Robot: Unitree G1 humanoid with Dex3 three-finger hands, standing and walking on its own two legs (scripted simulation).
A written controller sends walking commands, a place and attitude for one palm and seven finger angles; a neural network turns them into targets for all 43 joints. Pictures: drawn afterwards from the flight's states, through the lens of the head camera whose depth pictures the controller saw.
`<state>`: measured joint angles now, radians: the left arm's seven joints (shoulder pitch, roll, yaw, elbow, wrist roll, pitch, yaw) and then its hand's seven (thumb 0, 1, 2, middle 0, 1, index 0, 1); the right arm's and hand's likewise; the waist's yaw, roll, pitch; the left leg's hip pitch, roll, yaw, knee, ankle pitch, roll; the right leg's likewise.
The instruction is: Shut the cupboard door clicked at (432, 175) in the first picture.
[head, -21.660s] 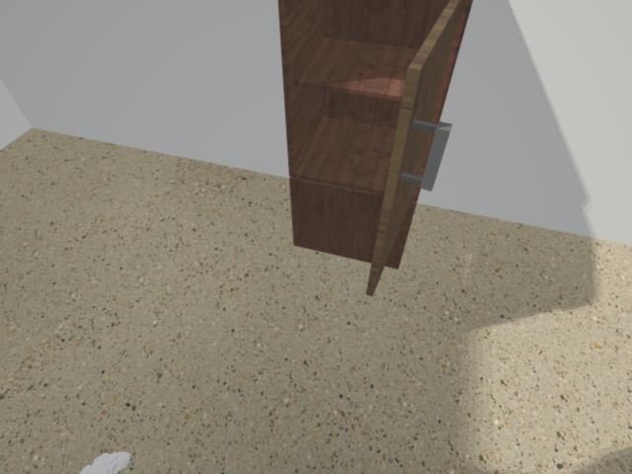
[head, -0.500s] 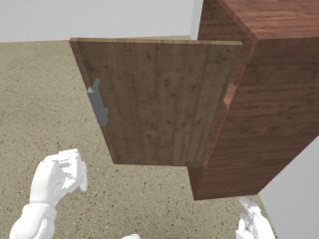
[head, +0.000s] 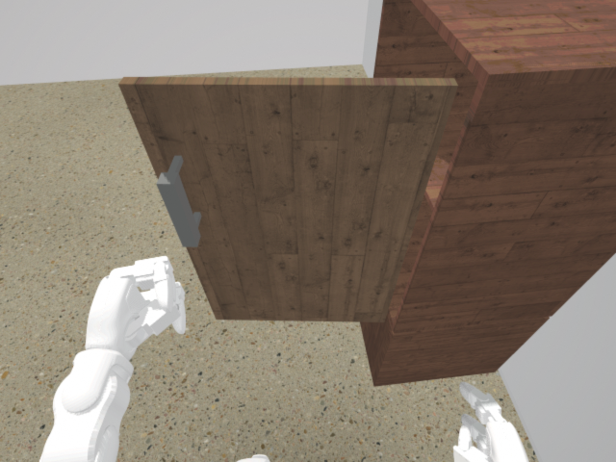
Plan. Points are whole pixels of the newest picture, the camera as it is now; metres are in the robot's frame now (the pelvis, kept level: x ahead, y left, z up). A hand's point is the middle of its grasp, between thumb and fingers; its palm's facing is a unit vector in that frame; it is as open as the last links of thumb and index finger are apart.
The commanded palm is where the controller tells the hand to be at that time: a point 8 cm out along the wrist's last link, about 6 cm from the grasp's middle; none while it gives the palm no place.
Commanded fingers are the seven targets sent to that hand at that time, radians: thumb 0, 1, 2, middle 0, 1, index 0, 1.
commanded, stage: bring the fist close to the handle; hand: left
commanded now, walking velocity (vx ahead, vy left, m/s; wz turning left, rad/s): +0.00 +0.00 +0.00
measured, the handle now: (184, 202) +0.45 +0.22 +0.09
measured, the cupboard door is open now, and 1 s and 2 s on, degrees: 82 82 70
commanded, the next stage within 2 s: push the door shut along its arc in 1.00 s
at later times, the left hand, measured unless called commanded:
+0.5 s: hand (201, 256) +0.35 +0.17 +0.09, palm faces +0.04 -1.00 -0.02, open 3.1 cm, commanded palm +0.32 +0.22 +0.09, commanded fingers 0.00 0.90 0.90 -1.30 -1.50 -1.30 -1.50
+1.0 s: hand (203, 249) +0.36 +0.17 +0.09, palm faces +0.06 -1.00 -0.02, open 3.1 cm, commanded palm +0.33 +0.21 +0.09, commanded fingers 0.00 0.90 0.90 -1.30 -1.50 -1.30 -1.50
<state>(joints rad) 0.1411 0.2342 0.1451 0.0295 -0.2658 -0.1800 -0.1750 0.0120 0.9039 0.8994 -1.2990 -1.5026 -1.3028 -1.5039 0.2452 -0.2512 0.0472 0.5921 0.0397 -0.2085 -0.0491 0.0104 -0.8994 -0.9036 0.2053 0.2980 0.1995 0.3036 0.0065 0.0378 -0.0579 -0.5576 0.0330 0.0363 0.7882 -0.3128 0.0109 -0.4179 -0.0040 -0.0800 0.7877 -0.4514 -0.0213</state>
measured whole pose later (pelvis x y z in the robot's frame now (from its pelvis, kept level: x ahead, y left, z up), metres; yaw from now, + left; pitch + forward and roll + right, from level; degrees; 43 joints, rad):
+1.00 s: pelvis +0.00 +0.00 +0.00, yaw -2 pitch +6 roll +0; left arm -0.22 0.23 0.18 0.44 -0.21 -0.26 -0.10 0.01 0.90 0.90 -1.30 -1.50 -1.30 -1.50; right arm 0.27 -0.26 0.02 0.64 0.04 -0.09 -0.03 0.01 -0.90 -0.90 0.20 0.30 0.20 0.30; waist -0.02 0.03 -0.05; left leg -0.55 0.04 0.06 0.74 -0.30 0.01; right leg -0.43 0.00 -0.05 0.75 -0.43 -0.02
